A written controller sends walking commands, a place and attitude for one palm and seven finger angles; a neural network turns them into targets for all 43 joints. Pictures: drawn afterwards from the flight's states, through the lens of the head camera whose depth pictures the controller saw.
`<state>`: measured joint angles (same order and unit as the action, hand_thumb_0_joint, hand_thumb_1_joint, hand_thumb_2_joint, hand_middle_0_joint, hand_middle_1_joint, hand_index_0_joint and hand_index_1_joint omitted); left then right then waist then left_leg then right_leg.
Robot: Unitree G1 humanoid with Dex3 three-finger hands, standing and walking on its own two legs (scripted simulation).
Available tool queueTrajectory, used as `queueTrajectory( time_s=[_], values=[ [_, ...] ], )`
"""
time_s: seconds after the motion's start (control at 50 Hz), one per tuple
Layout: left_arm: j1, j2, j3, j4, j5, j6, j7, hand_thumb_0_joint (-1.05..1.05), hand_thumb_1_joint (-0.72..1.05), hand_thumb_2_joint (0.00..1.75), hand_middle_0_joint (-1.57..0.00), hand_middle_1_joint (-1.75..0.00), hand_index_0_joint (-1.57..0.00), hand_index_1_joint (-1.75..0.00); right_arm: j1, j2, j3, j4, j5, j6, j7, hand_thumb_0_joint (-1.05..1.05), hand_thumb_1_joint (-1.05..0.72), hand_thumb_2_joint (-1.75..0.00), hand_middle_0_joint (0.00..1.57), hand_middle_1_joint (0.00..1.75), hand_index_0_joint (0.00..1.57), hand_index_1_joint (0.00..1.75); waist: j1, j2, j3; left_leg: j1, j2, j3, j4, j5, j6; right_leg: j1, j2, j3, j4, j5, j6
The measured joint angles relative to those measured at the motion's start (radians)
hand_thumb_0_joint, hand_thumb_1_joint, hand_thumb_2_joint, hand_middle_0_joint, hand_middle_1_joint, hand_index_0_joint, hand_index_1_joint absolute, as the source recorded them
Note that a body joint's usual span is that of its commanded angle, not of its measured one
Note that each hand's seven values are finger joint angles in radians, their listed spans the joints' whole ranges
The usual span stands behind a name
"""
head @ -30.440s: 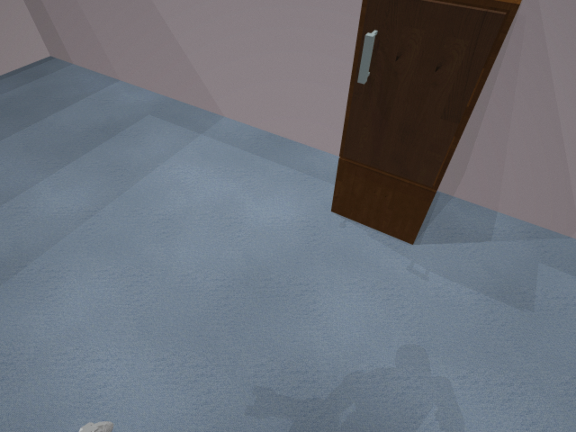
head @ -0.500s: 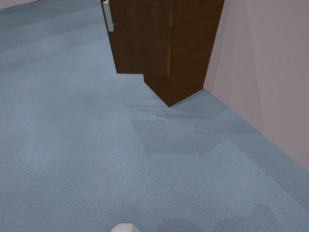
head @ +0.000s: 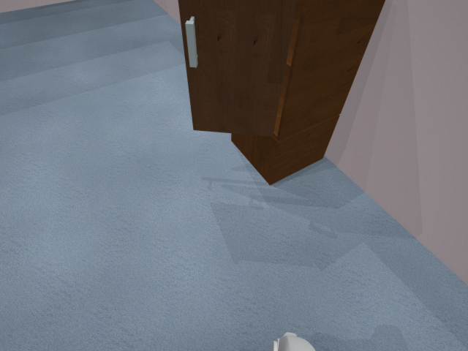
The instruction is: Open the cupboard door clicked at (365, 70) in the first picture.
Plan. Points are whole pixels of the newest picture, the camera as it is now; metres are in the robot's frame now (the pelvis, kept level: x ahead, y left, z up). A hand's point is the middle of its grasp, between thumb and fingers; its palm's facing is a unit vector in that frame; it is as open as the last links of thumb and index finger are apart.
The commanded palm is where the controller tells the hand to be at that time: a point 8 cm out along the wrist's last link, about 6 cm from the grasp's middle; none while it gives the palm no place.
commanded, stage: take the last steps up to it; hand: left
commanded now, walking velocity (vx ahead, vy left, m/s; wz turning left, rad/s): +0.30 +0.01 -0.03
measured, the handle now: (193, 42) +1.02 +0.20 +0.01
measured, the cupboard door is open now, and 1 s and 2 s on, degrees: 53 53 53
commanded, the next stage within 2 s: come to a stop and stand still in 0.96 s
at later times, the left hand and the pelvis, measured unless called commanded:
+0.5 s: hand (164, 327) +0.19 +0.15 -0.17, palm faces +0.09 -0.98 -0.20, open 7.2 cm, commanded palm none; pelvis +0.19 -0.03 +0.00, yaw +1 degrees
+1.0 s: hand (165, 213) +0.45 +0.21 -0.17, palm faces -0.01 -0.98 -0.22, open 7.3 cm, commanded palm none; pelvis +0.37 +0.02 +0.00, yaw -2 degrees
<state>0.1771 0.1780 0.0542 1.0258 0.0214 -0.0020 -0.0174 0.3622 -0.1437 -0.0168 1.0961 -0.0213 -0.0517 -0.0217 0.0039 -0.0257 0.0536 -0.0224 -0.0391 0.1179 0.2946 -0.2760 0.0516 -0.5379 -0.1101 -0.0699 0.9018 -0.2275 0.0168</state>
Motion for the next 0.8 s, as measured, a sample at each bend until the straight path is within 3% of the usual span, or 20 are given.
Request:
queueTrajectory(
  time_s=[0.14,0.18,0.24,0.3,0.36,0.44,0.6,0.64,0.68,0.72,0.76,0.8],
  values=[
    [-0.090,-0.014,-0.005,-0.041,-0.001,-0.008,-0.008,0.01,0.91,0.90,-0.20,-0.30,-0.20,-0.30,0.087,0.009,0.000,0.059,-0.007,0.007,-0.002,0.00,-0.91,-0.90,0.21,0.30,0.20,0.30,-0.051,0.022,0.021,0.067,0.016,0.014,0.066,-0.126,-0.037,0.107,0.040,-0.037,-0.256,0.010,-0.034],
    [-0.106,-0.021,-0.003,-0.050,0.001,-0.035,-0.006,0.01,0.91,0.90,-0.20,-0.30,-0.20,-0.30,0.095,0.009,-0.002,0.080,0.002,0.015,0.001,0.00,-0.91,-0.90,0.21,0.30,0.20,0.30,-0.050,0.043,0.037,0.014,0.051,0.005,0.244,-0.195,-0.039,0.146,0.065,-0.055,-0.265,-0.006,-0.069],
    [-0.093,-0.032,-0.006,-0.056,-0.009,-0.065,0.007,0.00,0.91,0.90,-0.20,-0.30,-0.20,-0.30,0.059,0.009,-0.012,0.090,0.013,0.038,0.007,0.00,-0.91,-0.90,0.21,0.30,0.20,0.30,-0.044,0.042,0.055,-0.190,0.056,-0.059,0.714,-0.205,-0.032,0.196,0.070,-0.071,-0.263,-0.058,-0.087],
    [-0.041,-0.047,-0.002,-0.036,-0.016,-0.071,0.024,0.00,0.92,0.90,-0.20,-0.30,-0.20,-0.30,0.001,-0.003,-0.025,0.064,0.007,0.047,0.010,0.01,-0.91,-0.90,0.20,0.30,0.20,0.30,-0.040,0.046,0.042,-0.352,0.090,-0.079,0.844,-0.090,-0.043,0.275,0.085,-0.080,-0.367,-0.037,-0.079],
    [0.007,-0.026,0.021,-0.021,-0.017,-0.085,0.040,-0.03,0.96,0.90,-0.20,-0.30,-0.21,-0.30,-0.056,-0.007,-0.032,0.025,0.001,0.046,0.015,0.00,-0.91,-0.90,0.20,0.30,0.20,0.30,-0.031,0.041,0.017,-0.455,0.127,-0.082,0.766,-0.013,-0.065,0.342,0.095,-0.091,-0.466,-0.018,-0.081],
    [0.073,-0.012,0.008,0.030,-0.009,-0.084,0.030,-0.03,0.96,0.90,-0.20,-0.30,-0.20,-0.30,-0.136,-0.020,-0.040,-0.016,-0.001,0.045,0.022,0.00,-0.92,-0.90,0.20,0.30,0.20,0.30,-0.012,0.035,-0.004,-0.509,0.144,-0.071,0.613,0.051,-0.081,0.417,0.098,-0.093,-0.540,-0.023,-0.070],
    [0.201,-0.035,-0.011,0.117,-0.001,-0.064,0.020,0.00,0.93,0.90,-0.20,-0.30,-0.20,-0.30,-0.259,-0.047,-0.035,-0.070,0.001,0.030,0.043,0.00,-0.92,-0.90,0.20,0.30,0.20,0.30,0.047,0.010,0.000,-0.416,0.097,-0.019,0.319,0.062,-0.062,0.528,0.066,-0.082,-0.522,-0.134,-0.010],
    [0.236,-0.042,-0.010,0.131,-0.004,-0.054,0.018,0.00,0.92,0.90,-0.20,-0.30,-0.20,-0.30,-0.271,-0.051,-0.028,-0.089,-0.004,0.006,0.040,0.00,-0.92,-0.90,0.20,0.30,0.20,0.30,0.049,0.009,-0.002,-0.352,0.083,-0.008,0.229,0.109,-0.036,0.503,0.050,-0.074,-0.404,-0.206,0.002],
    [0.228,-0.037,-0.012,0.139,-0.008,-0.032,0.015,0.00,0.92,0.90,-0.20,-0.30,-0.20,-0.30,-0.279,-0.039,-0.026,-0.104,-0.009,-0.012,0.027,0.00,-0.92,-0.90,0.20,0.30,0.20,0.30,0.044,-0.012,0.016,-0.358,0.066,0.008,0.296,0.090,-0.004,0.394,0.032,-0.028,-0.113,-0.277,-0.018],
    [0.206,-0.031,-0.010,0.133,-0.007,-0.019,0.016,0.01,0.92,0.90,-0.20,-0.30,-0.20,-0.30,-0.263,-0.027,-0.019,-0.111,-0.008,-0.014,0.017,0.00,-0.92,-0.90,0.20,0.30,0.20,0.30,0.046,-0.021,0.019,-0.334,0.057,0.023,0.300,0.047,0.008,0.265,0.037,0.010,0.146,-0.260,-0.031],
    [0.174,-0.027,-0.004,0.114,-0.002,-0.016,0.013,0.01,0.92,0.90,-0.20,-0.30,-0.20,-0.30,-0.233,-0.016,-0.013,-0.105,-0.006,-0.013,0.008,0.00,-0.91,-0.90,0.20,0.30,0.20,0.30,0.043,-0.020,0.015,-0.292,0.048,0.030,0.251,0.047,0.005,0.164,0.032,0.016,0.256,-0.199,-0.031],
    [0.140,-0.024,0.000,0.087,0.001,-0.018,0.010,0.01,0.92,0.90,-0.20,-0.30,-0.20,-0.30,-0.195,-0.006,-0.012,-0.089,-0.001,-0.015,-0.001,0.00,-0.92,-0.90,0.20,0.30,0.20,0.30,0.041,-0.016,0.009,-0.246,0.039,0.035,0.189,0.060,0.008,0.093,0.022,0.018,0.254,-0.147,-0.027]
  ],
)
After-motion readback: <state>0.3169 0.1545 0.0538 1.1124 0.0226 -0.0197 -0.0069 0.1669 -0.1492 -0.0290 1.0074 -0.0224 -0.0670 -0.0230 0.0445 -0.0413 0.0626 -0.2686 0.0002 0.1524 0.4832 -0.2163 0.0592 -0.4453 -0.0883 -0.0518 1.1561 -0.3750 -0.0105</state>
